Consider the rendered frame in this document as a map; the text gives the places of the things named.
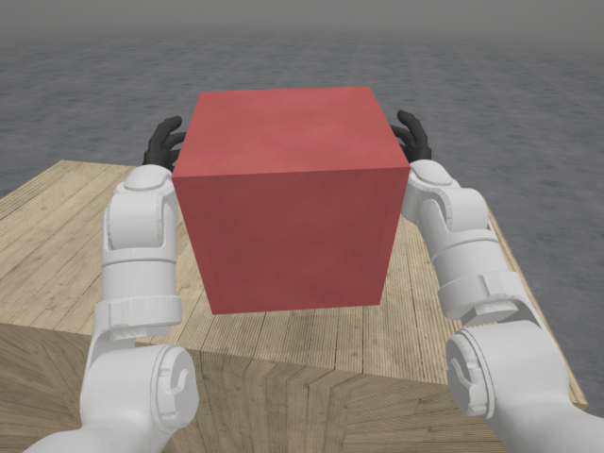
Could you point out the robot left forearm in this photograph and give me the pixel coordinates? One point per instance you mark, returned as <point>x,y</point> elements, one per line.
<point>138,257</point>

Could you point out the pedestal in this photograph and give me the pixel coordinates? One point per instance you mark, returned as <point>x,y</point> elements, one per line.
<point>366,379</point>

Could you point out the robot right forearm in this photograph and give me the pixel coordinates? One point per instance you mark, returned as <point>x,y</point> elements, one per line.
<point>476,284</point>

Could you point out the left robot upper arm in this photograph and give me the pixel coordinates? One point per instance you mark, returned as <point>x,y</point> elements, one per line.
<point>133,401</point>

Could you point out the right robot hand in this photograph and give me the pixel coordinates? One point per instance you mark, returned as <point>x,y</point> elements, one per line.
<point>415,140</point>

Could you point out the right robot upper arm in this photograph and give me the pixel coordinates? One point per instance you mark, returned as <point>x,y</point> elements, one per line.
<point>511,376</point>

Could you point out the carton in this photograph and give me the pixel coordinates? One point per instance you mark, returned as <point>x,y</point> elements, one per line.
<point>291,197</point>

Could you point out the left robot hand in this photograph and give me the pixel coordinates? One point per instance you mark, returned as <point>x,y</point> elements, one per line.
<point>161,143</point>

